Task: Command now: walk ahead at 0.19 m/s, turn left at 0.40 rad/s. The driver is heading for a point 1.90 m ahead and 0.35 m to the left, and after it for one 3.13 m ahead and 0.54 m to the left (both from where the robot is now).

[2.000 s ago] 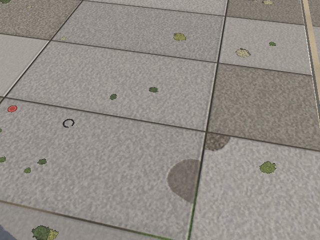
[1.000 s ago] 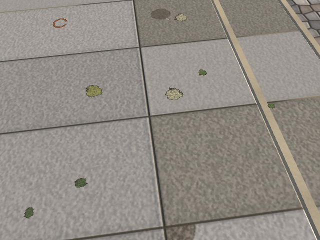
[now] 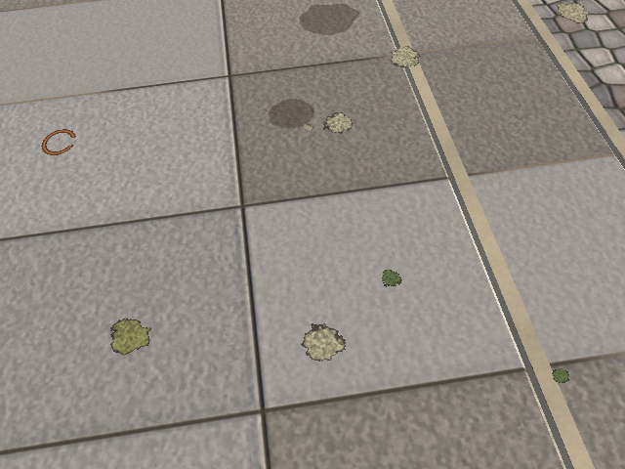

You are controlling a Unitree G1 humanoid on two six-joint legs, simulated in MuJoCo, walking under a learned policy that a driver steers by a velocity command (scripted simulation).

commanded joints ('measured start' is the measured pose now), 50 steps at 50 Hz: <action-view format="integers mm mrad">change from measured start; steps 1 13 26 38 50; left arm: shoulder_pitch -83 -47 -77 -156 -41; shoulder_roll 146 192 109 133 110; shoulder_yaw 36 58 27 13 -7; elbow -60 -13 -48 -65 -9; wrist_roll -2 -52 -23 13 -12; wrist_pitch -6 77 91 55 54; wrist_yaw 27 51 46 18 24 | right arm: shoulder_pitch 77 13 -79 -75 -57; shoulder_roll -28 -87 -140 -83 -37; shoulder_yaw -12 -50 -51 -17 -8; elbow -59 -182 -245 -212 -135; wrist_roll -7 -11 -21 -37 -34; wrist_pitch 16 29 29 24 22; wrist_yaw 1 51 -13 -3 -2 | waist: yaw -47 -48 -2 -53 6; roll -144 -94 80 -237 -25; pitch -103 -129 -212 -74 -67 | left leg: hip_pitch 50 288 366 299 380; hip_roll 39 -58 118 -75 -32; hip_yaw -5 109 -227 -39 -84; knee -97 -610 -717 -450 -597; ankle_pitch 146 278 434 -25 250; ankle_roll -12 114 276 26 48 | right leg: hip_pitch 41 167 -208 -89 -18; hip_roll -276 -265 -31 -260 -80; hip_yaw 69 -47 172 401 190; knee -131 241 513 -59 69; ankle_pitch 598 525 -208 -19 -70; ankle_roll -157 -30 140 -100 29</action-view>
